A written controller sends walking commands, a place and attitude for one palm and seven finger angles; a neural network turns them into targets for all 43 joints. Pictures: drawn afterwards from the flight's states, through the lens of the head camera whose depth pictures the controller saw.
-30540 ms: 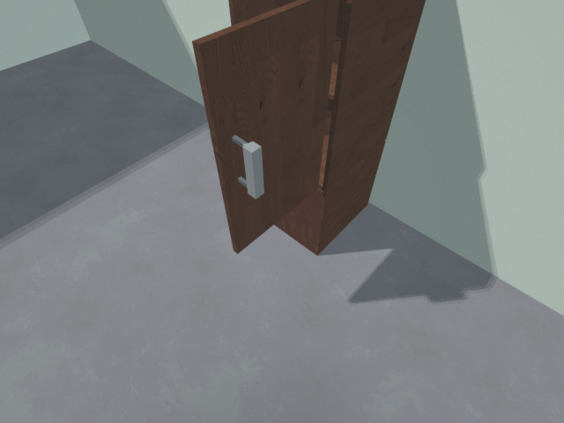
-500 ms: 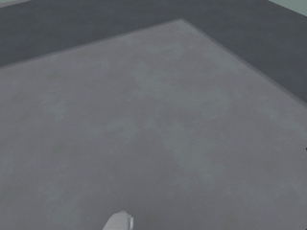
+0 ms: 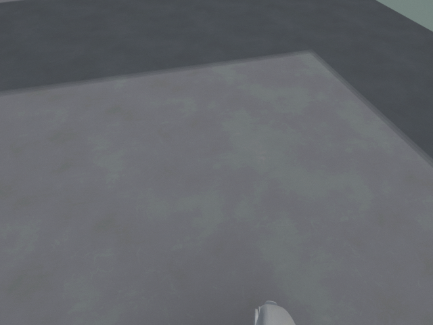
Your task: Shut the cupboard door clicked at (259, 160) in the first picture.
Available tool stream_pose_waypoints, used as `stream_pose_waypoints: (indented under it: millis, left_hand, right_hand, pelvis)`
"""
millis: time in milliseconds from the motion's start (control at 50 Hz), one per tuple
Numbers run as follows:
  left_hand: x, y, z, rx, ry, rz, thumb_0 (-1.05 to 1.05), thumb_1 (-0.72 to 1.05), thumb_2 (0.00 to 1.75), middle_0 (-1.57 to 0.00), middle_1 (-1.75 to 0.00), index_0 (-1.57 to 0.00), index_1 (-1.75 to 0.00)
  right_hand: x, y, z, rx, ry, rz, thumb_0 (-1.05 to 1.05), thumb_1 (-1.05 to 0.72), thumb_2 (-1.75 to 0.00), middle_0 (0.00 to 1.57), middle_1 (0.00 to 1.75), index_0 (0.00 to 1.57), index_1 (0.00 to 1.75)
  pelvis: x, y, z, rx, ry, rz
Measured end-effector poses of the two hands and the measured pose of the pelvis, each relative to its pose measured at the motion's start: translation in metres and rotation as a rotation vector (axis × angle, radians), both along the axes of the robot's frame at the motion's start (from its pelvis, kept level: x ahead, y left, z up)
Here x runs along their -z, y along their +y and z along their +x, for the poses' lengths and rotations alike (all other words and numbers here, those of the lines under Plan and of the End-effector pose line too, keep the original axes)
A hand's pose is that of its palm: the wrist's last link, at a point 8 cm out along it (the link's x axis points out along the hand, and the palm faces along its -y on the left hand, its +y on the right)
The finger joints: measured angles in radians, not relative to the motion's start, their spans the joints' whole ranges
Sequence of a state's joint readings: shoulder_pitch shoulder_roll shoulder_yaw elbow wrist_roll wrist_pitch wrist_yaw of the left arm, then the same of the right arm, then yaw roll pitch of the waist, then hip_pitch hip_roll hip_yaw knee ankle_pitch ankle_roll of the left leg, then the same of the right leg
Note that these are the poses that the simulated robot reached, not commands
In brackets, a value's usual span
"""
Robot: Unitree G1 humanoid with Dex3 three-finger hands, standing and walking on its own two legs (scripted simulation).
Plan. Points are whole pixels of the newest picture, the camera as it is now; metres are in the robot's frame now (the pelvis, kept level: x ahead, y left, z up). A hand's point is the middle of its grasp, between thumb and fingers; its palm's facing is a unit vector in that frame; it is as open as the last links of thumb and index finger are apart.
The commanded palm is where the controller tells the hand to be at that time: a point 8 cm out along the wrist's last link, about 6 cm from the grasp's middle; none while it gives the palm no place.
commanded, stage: walk to a spot facing it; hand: left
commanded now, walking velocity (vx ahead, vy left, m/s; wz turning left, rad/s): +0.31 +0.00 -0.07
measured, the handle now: out of the picture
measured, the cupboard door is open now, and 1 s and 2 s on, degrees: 55 55 55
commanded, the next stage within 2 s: turn to face it in 0.08 s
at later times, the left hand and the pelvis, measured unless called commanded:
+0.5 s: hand (163, 270) +0.26 +0.14 -0.17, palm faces -0.10 -0.97 -0.23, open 7.2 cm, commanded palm none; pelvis +0.19 -0.05 +0.00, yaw -7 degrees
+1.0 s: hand (186, 195) +0.47 +0.11 -0.17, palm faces -0.42 -0.86 -0.28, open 7.4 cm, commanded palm none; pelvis +0.27 -0.05 -0.02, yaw -26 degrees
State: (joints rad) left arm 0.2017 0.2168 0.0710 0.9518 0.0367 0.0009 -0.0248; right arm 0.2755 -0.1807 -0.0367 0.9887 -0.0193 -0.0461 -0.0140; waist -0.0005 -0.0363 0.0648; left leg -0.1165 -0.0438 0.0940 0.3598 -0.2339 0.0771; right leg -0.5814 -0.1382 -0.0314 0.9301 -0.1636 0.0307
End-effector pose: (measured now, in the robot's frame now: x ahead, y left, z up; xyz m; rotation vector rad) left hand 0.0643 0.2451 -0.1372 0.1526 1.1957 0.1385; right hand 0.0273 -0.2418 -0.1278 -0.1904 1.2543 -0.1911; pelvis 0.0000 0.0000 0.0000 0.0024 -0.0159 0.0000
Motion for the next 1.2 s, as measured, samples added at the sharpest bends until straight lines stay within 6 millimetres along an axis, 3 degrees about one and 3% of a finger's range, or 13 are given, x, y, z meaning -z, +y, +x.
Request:
stream_pose_waypoints:
  millis: [140,240,300,360,520,600,660,720,820,920,1000,1080,1200]
  left_hand:
    - [-0.007,-0.03,0.123,0.085,-0.094,0.005,0.0,0.91,0.9,-0.2,-0.3,-0.2,-0.3]
    - [0.002,-0.06,0.194,0.131,-0.136,0.023,0.0,0.9,0.9,-0.2,-0.3,-0.2,-0.3]
    - [0.002,-0.073,0.202,0.119,-0.109,0.019,0.0,0.9,0.9,-0.2,-0.3,-0.2,-0.3]
    - [0.002,-0.081,0.195,0.107,-0.023,0.013,0.0,0.9,0.9,-0.2,-0.3,-0.2,-0.3]
    - [0.002,-0.058,0.197,0.103,0.124,0.046,-0.01,0.93,0.9,-0.2,-0.3,-0.21,-0.3]
    - [0.01,-0.044,0.214,0.113,0.144,0.033,0.0,0.92,0.9,-0.2,-0.3,-0.21,-0.3]
    - [0.021,-0.034,0.238,0.13,0.138,0.02,0.0,0.91,0.9,-0.2,-0.3,-0.2,-0.3]
    - [0.019,-0.03,0.268,0.179,0.119,0.019,0.01,0.91,0.9,-0.2,-0.3,-0.2,-0.3]
    - [0.006,-0.036,0.323,0.271,0.067,0.022,0.01,0.91,0.9,-0.2,-0.3,-0.2,-0.3]
    - [-0.003,-0.062,0.377,0.396,0.015,0.048,0.01,0.91,0.9,-0.2,-0.3,-0.2,-0.3]
    - [-0.002,-0.092,0.415,0.492,-0.063,0.078,0.01,0.9,0.9,-0.2,-0.3,-0.2,-0.3]
    - [-0.006,-0.111,0.43,0.542,-0.077,0.09,0.0,0.9,0.9,-0.2,-0.3,-0.2,-0.3]
    - [0.0,-0.124,0.442,0.607,-0.015,0.071,0.0,0.9,0.9,-0.2,-0.3,-0.2,-0.3]
  right_hand:
    - [0.013,-0.008,-0.015,0.098,0.193,0.04,0.0,-0.92,-0.9,0.2,0.3,0.2,0.3]
    - [0.032,-0.017,-0.003,0.149,0.318,0.087,0.0,-0.91,-0.9,0.2,0.3,0.2,0.3]
    - [0.032,-0.025,0.029,0.152,0.312,0.091,0.0,-0.91,-0.9,0.2,0.3,0.2,0.3]
    - [0.028,-0.033,0.079,0.145,0.231,0.084,0.01,-0.91,-0.9,0.2,0.3,0.2,0.3]
    - [0.014,-0.041,0.211,0.126,-0.04,0.055,0.0,-0.91,-0.9,0.2,0.3,0.19,0.3]
    - [0.005,-0.039,0.257,0.123,-0.141,0.018,0.0,-0.91,-0.9,0.2,0.3,0.2,0.3]
    - [0.002,-0.037,0.277,0.122,-0.194,-0.025,0.0,-0.91,-0.9,0.2,0.3,0.2,0.3]
    - [-0.006,-0.035,0.278,0.129,-0.187,-0.044,0.0,-0.91,-0.9,0.2,0.3,0.2,0.3]
    - [-0.011,-0.041,0.26,0.201,-0.136,-0.056,0.0,-0.9,-0.9,0.2,0.3,0.2,0.3]
    - [-0.001,-0.055,0.225,0.32,-0.082,-0.048,0.0,-0.9,-0.9,0.2,0.3,0.2,0.3]
    - [0.021,-0.072,0.19,0.416,-0.025,-0.034,0.0,-0.9,-0.9,0.2,0.3,0.2,0.3]
    - [0.024,-0.08,0.172,0.485,0.037,-0.047,0.0,-0.9,-0.9,0.2,0.3,0.2,0.3]
    - [0.007,-0.076,0.183,0.536,-0.004,-0.061,0.01,-0.91,-0.9,0.2,0.3,0.19,0.3]
  pelvis:
    - [0.005,-0.018,0.069,0.015,0.004,0.025]
    - [0.022,-0.042,0.123,0.021,0.002,0.019]
    - [0.018,-0.05,0.143,0.033,-0.006,0.012]
    - [0.009,-0.054,0.161,0.057,0.005,0.013]
    - [0.004,-0.049,0.197,0.142,0.037,0.009]
    - [0.007,-0.036,0.217,0.193,0.036,0.001]
    - [0.015,-0.025,0.232,0.225,0.041,-0.014]
    - [0.012,-0.022,0.24,0.268,0.036,-0.013]
    - [0.003,-0.023,0.254,0.336,0.04,-0.031]
    - [0.006,-0.033,0.264,0.406,0.039,-0.032]
    - [0.021,-0.049,0.272,0.456,0.038,-0.008]
    - [0.02,-0.051,0.278,0.498,0.039,-0.012]
    - [0.011,-0.05,0.294,0.565,0.042,0.009]
